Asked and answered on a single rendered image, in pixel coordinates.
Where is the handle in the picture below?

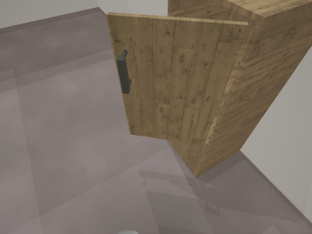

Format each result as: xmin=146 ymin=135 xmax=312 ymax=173
xmin=116 ymin=50 xmax=132 ymax=94

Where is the cupboard door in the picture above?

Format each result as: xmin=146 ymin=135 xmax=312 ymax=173
xmin=105 ymin=12 xmax=249 ymax=145

